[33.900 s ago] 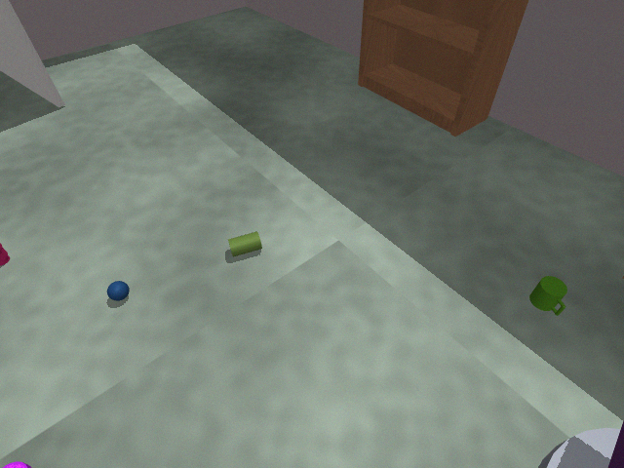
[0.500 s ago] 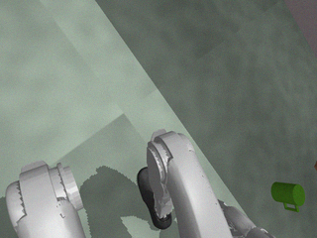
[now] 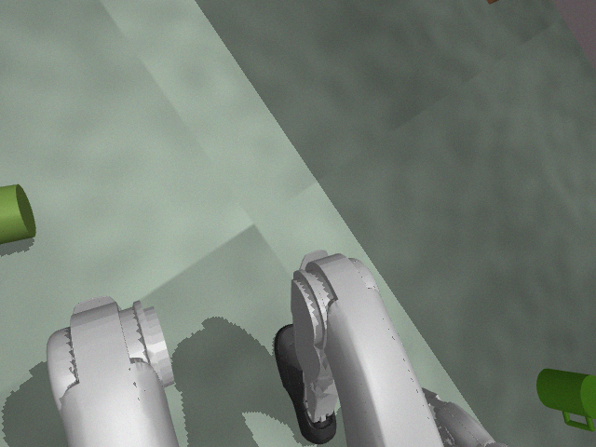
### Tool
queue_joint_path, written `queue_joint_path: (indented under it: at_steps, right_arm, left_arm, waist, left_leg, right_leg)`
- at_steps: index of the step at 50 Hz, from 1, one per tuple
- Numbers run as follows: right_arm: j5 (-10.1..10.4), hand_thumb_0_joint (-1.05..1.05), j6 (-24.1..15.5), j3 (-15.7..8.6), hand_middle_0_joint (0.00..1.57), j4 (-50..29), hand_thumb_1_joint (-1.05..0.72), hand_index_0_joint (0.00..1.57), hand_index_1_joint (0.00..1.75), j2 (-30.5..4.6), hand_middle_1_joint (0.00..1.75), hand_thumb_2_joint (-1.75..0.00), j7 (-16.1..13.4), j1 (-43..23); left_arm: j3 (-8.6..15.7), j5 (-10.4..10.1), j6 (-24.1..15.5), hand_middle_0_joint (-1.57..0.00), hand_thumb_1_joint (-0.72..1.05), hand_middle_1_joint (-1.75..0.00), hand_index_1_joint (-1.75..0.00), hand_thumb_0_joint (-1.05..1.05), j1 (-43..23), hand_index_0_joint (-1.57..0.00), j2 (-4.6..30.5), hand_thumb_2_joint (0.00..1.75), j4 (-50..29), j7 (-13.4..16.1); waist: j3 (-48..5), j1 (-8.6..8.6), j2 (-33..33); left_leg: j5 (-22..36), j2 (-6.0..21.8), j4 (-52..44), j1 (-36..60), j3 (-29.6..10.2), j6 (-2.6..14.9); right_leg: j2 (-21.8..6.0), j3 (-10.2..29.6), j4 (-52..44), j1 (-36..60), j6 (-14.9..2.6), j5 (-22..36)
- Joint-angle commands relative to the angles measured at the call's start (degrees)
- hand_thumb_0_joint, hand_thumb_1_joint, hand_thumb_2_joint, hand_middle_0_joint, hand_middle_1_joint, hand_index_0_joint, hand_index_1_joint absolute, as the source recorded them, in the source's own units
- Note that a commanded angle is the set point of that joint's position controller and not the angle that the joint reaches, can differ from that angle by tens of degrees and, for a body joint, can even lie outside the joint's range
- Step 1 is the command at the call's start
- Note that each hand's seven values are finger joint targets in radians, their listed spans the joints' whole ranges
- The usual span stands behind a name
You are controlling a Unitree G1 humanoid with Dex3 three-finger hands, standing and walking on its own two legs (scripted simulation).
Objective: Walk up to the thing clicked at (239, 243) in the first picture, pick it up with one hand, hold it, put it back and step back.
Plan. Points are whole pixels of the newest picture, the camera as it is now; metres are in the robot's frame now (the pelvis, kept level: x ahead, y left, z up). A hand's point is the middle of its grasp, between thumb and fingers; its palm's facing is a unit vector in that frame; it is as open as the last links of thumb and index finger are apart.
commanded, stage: withdraw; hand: left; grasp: from above
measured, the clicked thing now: out of the picture +0.43 +0.36 -0.26
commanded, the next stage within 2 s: home in 0.66 s
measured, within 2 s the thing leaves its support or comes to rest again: neither
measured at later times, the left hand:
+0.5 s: hand out of the picture +0.40 +0.37 -0.06, palm faces -0.51 -0.13 -0.85, open 14.0 cm
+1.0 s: hand out of the picture +0.42 +0.37 -0.09, palm faces -0.32 -0.16 -0.93, open 12.5 cm
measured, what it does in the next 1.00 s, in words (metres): stands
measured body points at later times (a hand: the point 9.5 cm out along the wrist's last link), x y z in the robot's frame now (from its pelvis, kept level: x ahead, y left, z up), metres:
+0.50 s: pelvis -0.02 -0.01 +0.07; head +0.19 +0.08 +0.45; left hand +0.42 +0.37 -0.01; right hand +0.09 -0.28 -0.03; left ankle +0.06 +0.13 -0.27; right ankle +0.11 -0.13 -0.27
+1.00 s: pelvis -0.01 +0.00 +0.04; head +0.21 +0.09 +0.42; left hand +0.44 +0.37 -0.04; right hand +0.08 -0.25 -0.07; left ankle +0.06 +0.13 -0.27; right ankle +0.10 -0.13 -0.27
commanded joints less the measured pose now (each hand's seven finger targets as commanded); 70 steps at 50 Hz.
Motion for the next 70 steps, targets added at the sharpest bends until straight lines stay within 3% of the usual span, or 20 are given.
queue_joint_path:
  at_steps: [1,3,5,7,11,17,20,23,25,30,35,39,42,43,46,50,52,57,62,70]
  right_arm:
    - [3.04,0.00,1.12,-9.39,0.20,-0.31,-0.90,0.20,0.30,-16.26,0.30,-0.90,-0.02,8.97]
    - [4.58,0.00,2.29,-10.82,0.20,0.10,-0.90,0.20,0.30,-15.88,0.30,-0.90,-0.14,10.52]
    - [5.90,0.00,3.71,-11.98,0.20,-0.49,-0.90,0.20,0.30,-15.31,0.30,-0.90,-0.36,12.19]
    - [7.02,0.00,5.17,-12.93,0.20,-0.42,-0.90,0.20,0.30,-14.54,0.30,-0.90,-1.02,13.16]
    - [8.34,0.00,7.48,-12.86,0.20,-1.32,-0.90,0.20,0.30,-13.38,0.30,-0.90,-3.01,13.59]
    - [8.81,0.00,8.98,-10.75,0.20,-3.82,-0.90,0.20,0.30,-11.85,0.30,-0.90,-6.53,12.21]
    - [8.39,0.00,8.98,-9.60,0.20,-3.87,-0.89,0.20,0.30,-12.12,0.30,-0.90,-7.73,11.63]
    - [7.70,0.00,8.92,-8.56,0.20,-3.85,-0.90,0.20,0.30,-12.07,0.30,-0.90,-8.28,11.38]
    - [7.11,0.00,9.09,-8.22,0.20,-3.29,-0.89,0.20,0.30,-12.69,0.30,-0.90,-8.52,11.62]
    - [5.15,0.00,8.75,-7.56,0.20,-2.26,-0.90,0.20,0.30,-13.64,0.30,-0.90,-8.11,12.52]
    - [3.87,0.00,7.97,-8.19,0.20,-1.70,-0.90,0.20,0.30,-14.07,0.30,-0.90,-7.88,13.25]
    - [3.98,0.00,6.93,-9.86,0.20,-1.42,-0.89,0.20,0.30,-14.07,0.30,-0.89,-7.61,13.58]
    - [4.89,0.00,6.48,-11.19,0.20,-1.07,-0.88,0.20,0.30,-13.70,0.30,-0.89,-7.27,13.92]
    - [5.09,0.00,6.31,-11.28,0.20,-0.84,-0.89,0.20,0.30,-13.42,0.30,-0.90,-7.05,14.85]
    - [6.42,0.00,6.54,-12.55,0.20,-0.81,-0.89,0.20,0.30,-12.36,0.30,-0.90,-6.78,16.03]
    - [9.17,0.00,7.76,-14.71,0.20,-2.39,-0.89,0.20,0.30,-11.62,0.30,-0.90,-6.65,16.95]
    - [10.55,0.00,8.34,-15.31,0.20,-3.53,-0.90,0.20,0.30,-11.10,0.30,-0.90,-6.83,15.93]
    - [12.45,0.00,9.27,-15.40,0.20,-6.53,-0.90,0.20,0.30,-9.44,0.30,-0.90,-8.39,10.93]
    - [13.57,0.00,8.90,-15.74,0.20,-9.77,-0.90,0.20,0.30,-8.04,0.30,-0.90,-10.13,7.83]
    - [14.85,0.00,5.99,-15.63,0.20,-12.66,-0.90,0.20,0.30,-7.03,0.30,-0.90,-13.37,3.13]
  left_arm:
    - [-0.60,-3.22,4.14,-0.07,-0.51,-1.00,-0.99,0.00,-14.14,-0.07,12.53,0.98,-16.10,-2.28]
    - [-3.02,-4.98,5.61,-0.07,-0.51,-1.00,-0.99,0.00,-15.62,-0.07,8.89,0.98,-18.63,-6.04]
    - [-3.87,-6.06,6.67,-0.07,-0.52,-1.00,-1.00,0.00,-16.89,-0.07,8.03,0.99,-23.23,-9.55]
    - [-6.18,-7.32,7.44,-0.07,-0.52,-1.00,-1.00,0.00,-16.62,-0.07,4.73,0.99,-22.67,-13.52]
    - [-8.50,-8.57,7.03,-0.08,-0.52,-1.00,-1.00,0.00,-16.52,-0.07,2.72,1.00,-19.86,-20.35]
    - [-8.73,-8.82,3.54,-0.09,-0.50,-0.99,-0.99,0.00,-16.04,-0.09,4.66,0.99,-15.67,-24.52]
    - [-7.89,-7.91,0.69,-0.09,-0.50,-0.99,-0.99,0.00,-16.87,-0.09,6.51,0.99,-13.88,-23.72]
    - [-8.25,-6.64,-2.28,-0.09,-0.50,-0.99,-0.99,0.00,-18.64,-0.09,6.74,0.99,-11.88,-21.68]
    - [-6.74,-4.99,-3.92,-0.09,-0.50,-0.99,-0.98,0.00,-21.00,-0.09,9.77,0.98,-12.66,-19.48]
    - [-5.51,-1.95,-5.96,-0.08,-0.50,-0.99,-0.98,0.00,-25.00,-0.09,10.23,0.98,-9.47,-13.10]
    - [-1.51,1.12,-5.06,-0.10,-0.49,-0.97,-0.96,0.00,-25.80,-0.11,14.71,0.96,-9.81,-6.81]
    - [0.79,0.29,-1.86,-0.15,-0.41,-0.92,-0.90,0.00,-25.26,-0.17,15.04,0.89,-14.82,-4.56]
    - [0.45,-1.56,1.40,-0.24,-0.18,-0.68,-0.67,0.00,-22.82,-0.22,13.68,0.91,-16.27,-5.39]
    - [-0.02,-2.57,2.30,-0.24,-0.12,-0.61,-0.63,0.00,-22.25,-0.21,13.05,0.89,-16.66,-6.10]
    - [0.18,-7.09,4.94,-0.23,0.03,-0.56,-0.58,0.00,-17.67,-0.21,10.51,0.89,-19.12,-9.46]
    - [-0.94,-14.69,7.70,-0.19,0.34,-0.38,-0.39,0.00,-8.86,-0.19,5.29,0.79,-27.27,-16.80]
    - [-2.54,-19.77,9.19,-0.18,0.50,-0.32,-0.32,0.00,-1.71,-0.18,0.35,0.78,-32.06,-20.87]
    - [-3.01,-32.20,12.39,-0.20,0.90,-0.30,-0.30,0.00,10.31,-0.20,-5.02,0.90,-47.81,-28.12]
    - [-1.50,-40.54,13.65,-0.20,0.90,-0.30,-0.30,0.00,18.37,-0.20,-7.67,0.90,-62.35,-29.38]
    - [-3.16,-51.54,19.05,-0.20,0.90,-0.30,-0.30,0.00,31.02,-0.20,-16.10,0.90,-74.38,-28.52]
  waist:
    - [-45.36,3.67,35.26]
    - [-46.25,3.33,33.13]
    - [-48.71,3.52,29.77]
    - [-46.04,2.97,26.14]
    - [-39.10,2.19,17.56]
    - [-34.10,2.83,10.38]
    - [-33.97,3.42,11.76]
    - [-33.84,2.21,14.51]
    - [-36.95,2.82,17.15]
    - [-38.92,0.93,22.38]
    - [-44.94,2.36,28.91]
    - [-49.41,3.33,32.16]
    - [-52.17,4.23,31.79]
    - [-52.21,3.81,30.46]
    - [-54.36,5.98,27.28]
    - [-55.10,7.95,22.56]
    - [-53.00,8.22,20.03]
    - [-47.23,9.42,14.35]
    - [-46.90,11.44,14.04]
    - [-41.47,11.92,15.64]
  left_leg:
    - [14.93,1.26,-19.59,37.17,9.49,1.25]
    - [14.71,1.18,-20.83,37.81,9.91,1.65]
    - [13.37,0.86,-23.40,38.38,9.86,2.19]
    - [11.31,0.77,-25.18,37.80,9.79,2.57]
    - [8.67,0.05,-26.29,32.55,10.31,3.61]
    - [5.15,-0.54,-27.62,27.77,11.92,4.33]
    - [4.73,-0.62,-27.90,28.81,12.02,4.10]
    - [4.39,-0.36,-27.43,29.68,11.74,3.87]
    - [5.67,-0.35,-26.49,31.58,11.88,3.53]
    - [7.85,-0.27,-24.72,34.68,11.13,2.58]
    - [9.22,-0.21,-23.59,38.35,11.18,2.01]
    - [10.31,-0.33,-24.09,40.78,12.00,1.92]
    - [11.12,-0.02,-25.00,42.74,12.14,2.10]
    - [11.82,-0.06,-24.60,41.76,12.45,2.45]
    - [12.53,-0.35,-26.65,41.51,13.01,2.99]
    - [12.75,-0.57,-31.26,42.71,12.66,3.36]
    - [13.62,-0.42,-33.87,44.46,12.07,3.35]
    - [12.11,0.09,-39.39,44.98,11.27,3.88]
    - [10.37,0.76,-46.09,52.03,10.99,3.60]
    - [5.43,1.08,-59.14,64.22,9.37,2.68]
  right_leg:
    - [0.89,-5.30,-12.76,16.19,-5.74,17.28]
    - [0.66,-4.43,-14.80,17.25,-5.57,17.28]
    - [0.49,-3.66,-17.20,19.81,-5.62,16.36]
    - [0.31,-3.00,-19.35,20.00,-5.66,14.56]
    - [-0.14,-1.52,-22.86,20.86,-5.76,11.53]
    - [-0.57,0.29,-26.47,23.76,-5.71,6.26]
    - [-0.88,0.06,-26.05,22.61,-5.83,5.76]
    - [-0.83,-0.36,-24.70,20.80,-5.70,6.18]
    - [-0.83,-0.58,-23.31,20.45,-5.76,7.35]
    - [-0.94,-2.50,-19.67,17.12,-5.85,9.59]
    - [-0.91,-3.13,-16.72,15.62,-6.22,10.74]
    - [-1.40,-2.91,-16.40,15.24,-6.17,11.97]
    - [-1.38,-2.37,-17.49,16.24,-6.25,12.83]
    - [-1.27,-2.10,-18.42,17.95,-6.03,13.76]
    - [-1.33,-1.46,-21.01,21.78,-5.79,14.21]
    - [-1.36,-0.60,-24.98,27.14,-5.63,14.18]
    - [-1.41,-0.23,-27.19,29.35,-5.39,15.15]
    - [-1.51,1.15,-33.17,34.13,-5.18,14.63]
    - [-2.14,2.31,-39.64,39.91,-5.27,12.51]
    - [-2.97,3.43,-49.56,47.11,-5.28,8.34]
